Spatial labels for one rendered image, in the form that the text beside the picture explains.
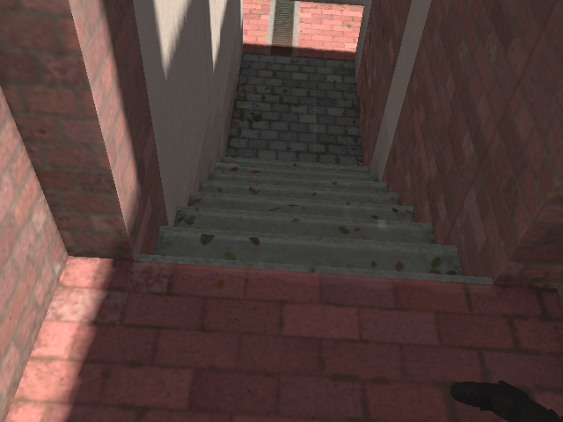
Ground stairs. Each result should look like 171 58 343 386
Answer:
153 158 463 276

